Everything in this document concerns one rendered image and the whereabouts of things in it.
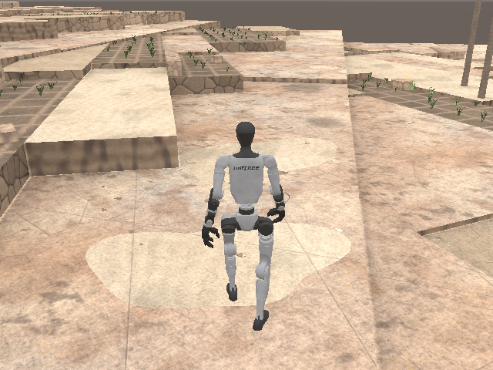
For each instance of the robot left forearm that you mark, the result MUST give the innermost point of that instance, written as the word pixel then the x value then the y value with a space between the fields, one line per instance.
pixel 211 210

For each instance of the right robot thigh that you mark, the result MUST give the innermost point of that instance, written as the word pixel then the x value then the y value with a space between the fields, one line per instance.
pixel 265 233

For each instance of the robot right hand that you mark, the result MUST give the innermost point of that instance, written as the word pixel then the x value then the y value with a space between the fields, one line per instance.
pixel 275 211

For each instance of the right robot upper arm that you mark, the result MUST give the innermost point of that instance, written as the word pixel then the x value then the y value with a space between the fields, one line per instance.
pixel 273 174

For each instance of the robot left hand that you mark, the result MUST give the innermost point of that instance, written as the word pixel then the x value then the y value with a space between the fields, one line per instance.
pixel 205 235

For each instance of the left robot upper arm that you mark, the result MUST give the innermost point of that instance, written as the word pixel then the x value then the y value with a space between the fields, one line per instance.
pixel 221 163

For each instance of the right robot foot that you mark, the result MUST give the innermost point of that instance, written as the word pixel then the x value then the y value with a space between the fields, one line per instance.
pixel 258 324

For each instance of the robot right forearm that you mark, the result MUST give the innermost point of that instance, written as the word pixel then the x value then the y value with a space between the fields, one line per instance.
pixel 279 200

